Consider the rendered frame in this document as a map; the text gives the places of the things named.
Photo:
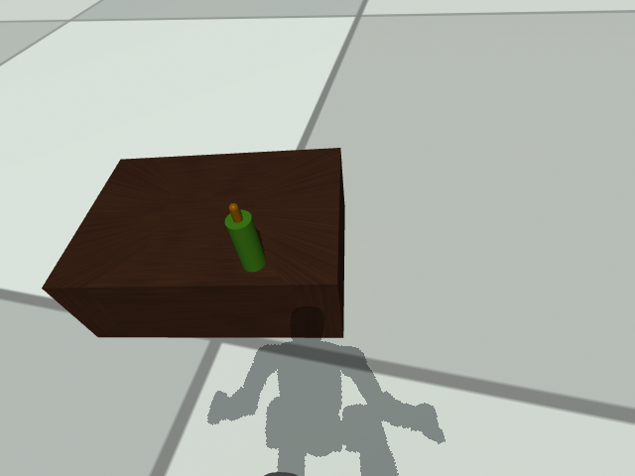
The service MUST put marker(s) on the bottle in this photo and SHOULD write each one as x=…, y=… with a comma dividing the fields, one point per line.
x=242, y=231

